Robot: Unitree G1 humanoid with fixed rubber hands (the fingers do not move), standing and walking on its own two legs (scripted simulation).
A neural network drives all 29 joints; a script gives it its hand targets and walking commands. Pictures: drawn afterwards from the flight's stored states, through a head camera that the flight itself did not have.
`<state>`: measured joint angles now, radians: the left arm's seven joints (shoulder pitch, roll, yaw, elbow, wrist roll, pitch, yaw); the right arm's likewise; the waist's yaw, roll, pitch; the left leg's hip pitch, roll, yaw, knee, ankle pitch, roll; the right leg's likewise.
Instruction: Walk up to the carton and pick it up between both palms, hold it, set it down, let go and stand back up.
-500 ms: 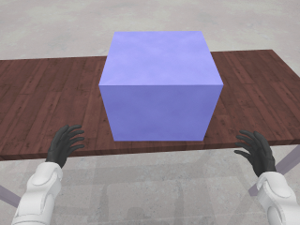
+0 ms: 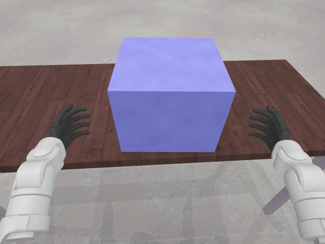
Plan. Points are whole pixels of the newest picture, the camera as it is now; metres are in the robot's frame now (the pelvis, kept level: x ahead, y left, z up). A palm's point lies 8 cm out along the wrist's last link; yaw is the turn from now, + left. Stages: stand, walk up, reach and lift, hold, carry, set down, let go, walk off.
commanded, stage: reach and lift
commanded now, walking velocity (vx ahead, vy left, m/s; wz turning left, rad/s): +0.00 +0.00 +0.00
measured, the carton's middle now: (168, 93) +0.56 +0.05 +0.06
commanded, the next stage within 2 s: none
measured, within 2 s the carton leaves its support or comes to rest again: neither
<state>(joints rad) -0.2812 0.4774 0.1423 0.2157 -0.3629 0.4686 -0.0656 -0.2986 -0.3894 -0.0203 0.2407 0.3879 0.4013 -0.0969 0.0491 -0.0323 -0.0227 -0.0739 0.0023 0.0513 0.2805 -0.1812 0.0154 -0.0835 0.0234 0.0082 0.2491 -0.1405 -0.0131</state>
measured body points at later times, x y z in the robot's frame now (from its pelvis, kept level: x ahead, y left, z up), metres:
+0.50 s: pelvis +0.01 +0.01 +0.00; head +0.02 +0.02 +0.45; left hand +0.41 +0.30 +0.18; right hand +0.43 -0.22 +0.18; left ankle -0.02 +0.10 -0.75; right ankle +0.00 -0.11 -0.75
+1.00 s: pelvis +0.01 +0.00 +0.00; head +0.05 +0.00 +0.44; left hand +0.47 +0.28 +0.23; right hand +0.49 -0.20 +0.21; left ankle -0.02 +0.10 -0.75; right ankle +0.00 -0.11 -0.75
